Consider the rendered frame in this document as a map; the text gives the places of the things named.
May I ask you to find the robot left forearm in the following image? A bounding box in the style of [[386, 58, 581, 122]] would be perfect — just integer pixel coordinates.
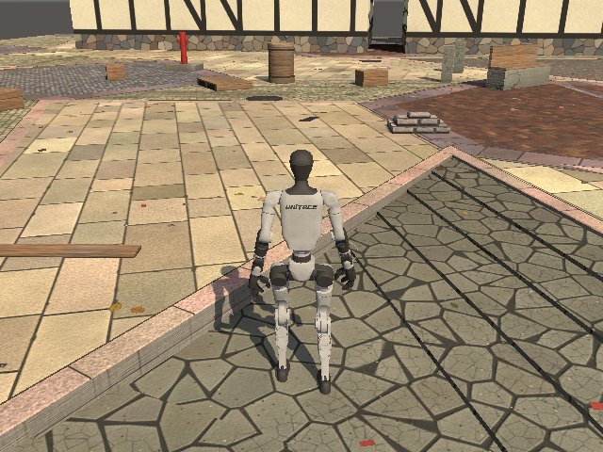
[[251, 229, 269, 276]]

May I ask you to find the left robot shin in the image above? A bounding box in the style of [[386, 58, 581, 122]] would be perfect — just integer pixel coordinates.
[[274, 309, 288, 369]]

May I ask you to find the robot left upper arm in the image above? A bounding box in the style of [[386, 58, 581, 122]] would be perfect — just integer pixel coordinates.
[[259, 190, 282, 243]]

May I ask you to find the robot right upper arm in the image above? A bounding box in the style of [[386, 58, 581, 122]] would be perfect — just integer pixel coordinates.
[[321, 190, 345, 242]]

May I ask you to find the left robot foot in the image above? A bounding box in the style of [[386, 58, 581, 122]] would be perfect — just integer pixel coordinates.
[[276, 359, 290, 382]]

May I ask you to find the left robot hand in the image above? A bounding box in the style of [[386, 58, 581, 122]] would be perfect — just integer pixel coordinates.
[[248, 273, 270, 300]]

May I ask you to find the robot right forearm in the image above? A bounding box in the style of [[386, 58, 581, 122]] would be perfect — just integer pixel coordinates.
[[335, 227, 353, 269]]

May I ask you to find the right robot hand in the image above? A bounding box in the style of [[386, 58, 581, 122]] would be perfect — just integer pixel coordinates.
[[334, 266, 356, 290]]

